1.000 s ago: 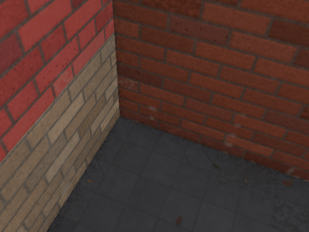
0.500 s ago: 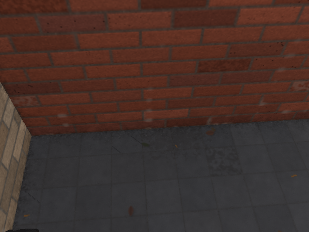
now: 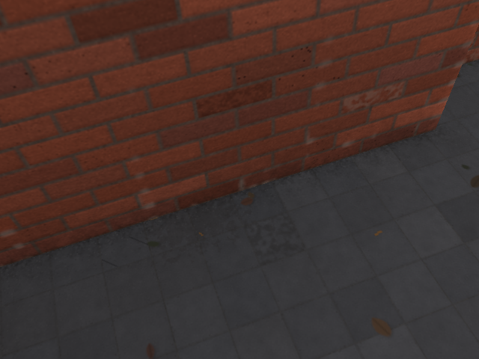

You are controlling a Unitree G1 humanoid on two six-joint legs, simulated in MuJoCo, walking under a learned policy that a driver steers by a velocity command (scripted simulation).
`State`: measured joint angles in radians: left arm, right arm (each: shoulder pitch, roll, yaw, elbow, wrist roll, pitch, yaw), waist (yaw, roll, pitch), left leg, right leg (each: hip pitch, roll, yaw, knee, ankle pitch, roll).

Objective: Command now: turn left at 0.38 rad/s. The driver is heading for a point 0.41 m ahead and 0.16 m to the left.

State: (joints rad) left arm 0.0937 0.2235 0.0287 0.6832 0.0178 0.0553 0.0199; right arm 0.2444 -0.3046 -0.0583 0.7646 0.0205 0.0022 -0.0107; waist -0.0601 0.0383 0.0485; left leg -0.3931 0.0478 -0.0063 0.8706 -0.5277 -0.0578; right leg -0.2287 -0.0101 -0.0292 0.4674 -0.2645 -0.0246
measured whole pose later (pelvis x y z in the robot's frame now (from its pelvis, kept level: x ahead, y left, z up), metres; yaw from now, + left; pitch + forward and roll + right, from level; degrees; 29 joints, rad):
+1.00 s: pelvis +0.32 +0.28 -0.03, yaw +28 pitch +2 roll -1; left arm 0.13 0.33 0.03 0.71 0.05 -0.12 0.00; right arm 0.28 -0.32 -0.03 0.84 -0.02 -0.09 -0.04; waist 0.03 -0.04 0.08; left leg -0.18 -0.07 -0.04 1.24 -0.54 -0.05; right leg -0.51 0.13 -0.03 0.50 -0.03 -0.12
